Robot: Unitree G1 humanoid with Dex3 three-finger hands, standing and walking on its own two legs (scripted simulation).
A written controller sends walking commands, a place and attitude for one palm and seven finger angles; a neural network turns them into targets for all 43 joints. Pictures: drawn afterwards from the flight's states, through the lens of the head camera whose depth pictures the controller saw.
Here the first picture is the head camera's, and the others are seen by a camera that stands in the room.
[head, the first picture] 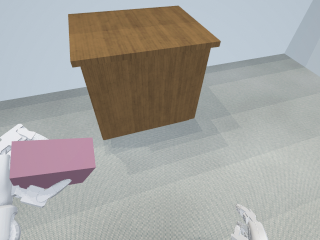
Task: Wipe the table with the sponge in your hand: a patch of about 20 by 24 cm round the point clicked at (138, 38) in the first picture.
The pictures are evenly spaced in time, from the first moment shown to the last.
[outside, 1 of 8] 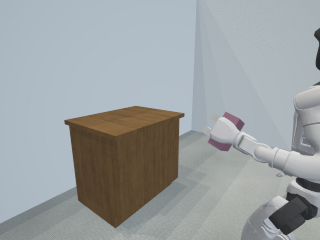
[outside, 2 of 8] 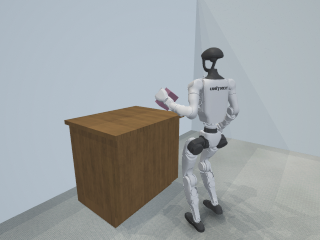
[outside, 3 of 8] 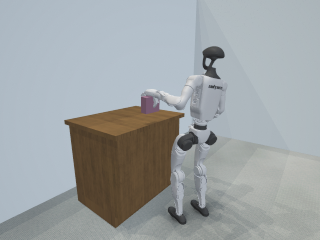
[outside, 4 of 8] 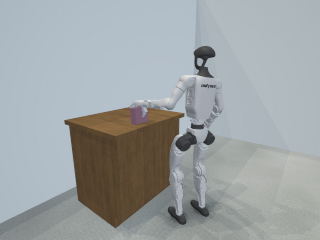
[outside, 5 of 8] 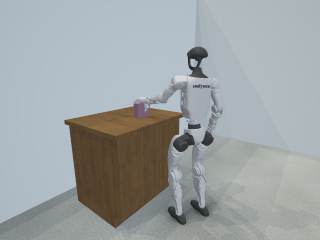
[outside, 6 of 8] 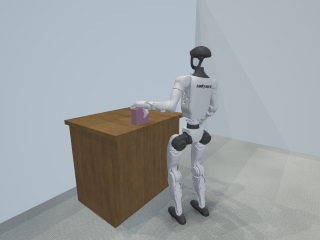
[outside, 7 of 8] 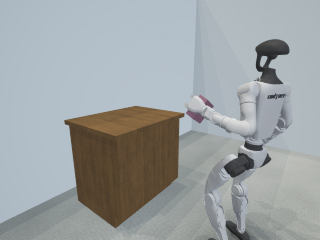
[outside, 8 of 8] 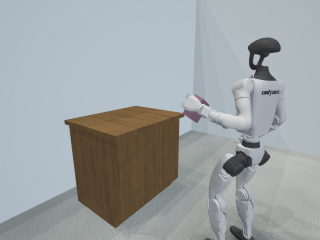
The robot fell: no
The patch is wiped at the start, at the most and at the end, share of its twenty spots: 0.00 1.00 1.00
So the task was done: yes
